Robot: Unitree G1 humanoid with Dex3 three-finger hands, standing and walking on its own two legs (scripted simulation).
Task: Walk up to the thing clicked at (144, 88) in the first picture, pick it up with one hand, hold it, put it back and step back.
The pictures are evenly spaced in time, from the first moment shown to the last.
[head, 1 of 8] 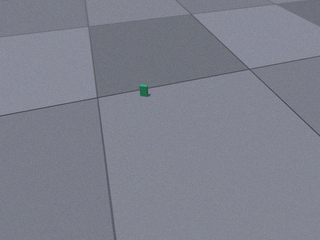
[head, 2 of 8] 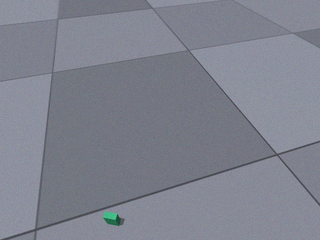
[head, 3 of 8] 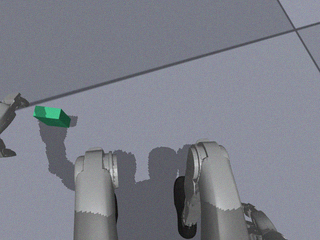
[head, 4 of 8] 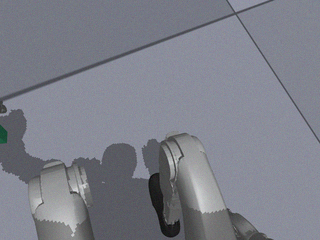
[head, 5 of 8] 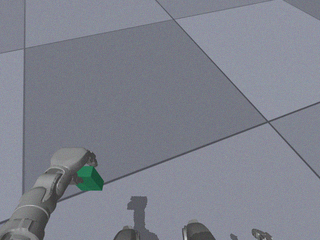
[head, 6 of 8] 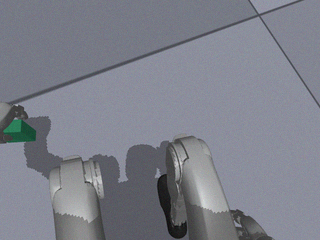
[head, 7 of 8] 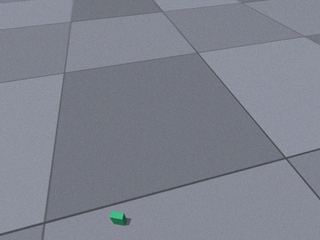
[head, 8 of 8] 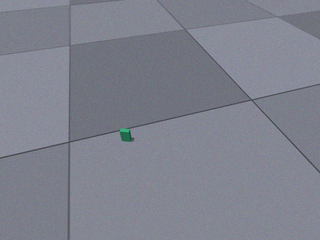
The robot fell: no
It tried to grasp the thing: yes
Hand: left
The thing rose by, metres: 0.61
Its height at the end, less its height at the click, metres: +0.00
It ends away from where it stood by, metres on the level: 0.02
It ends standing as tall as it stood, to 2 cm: yes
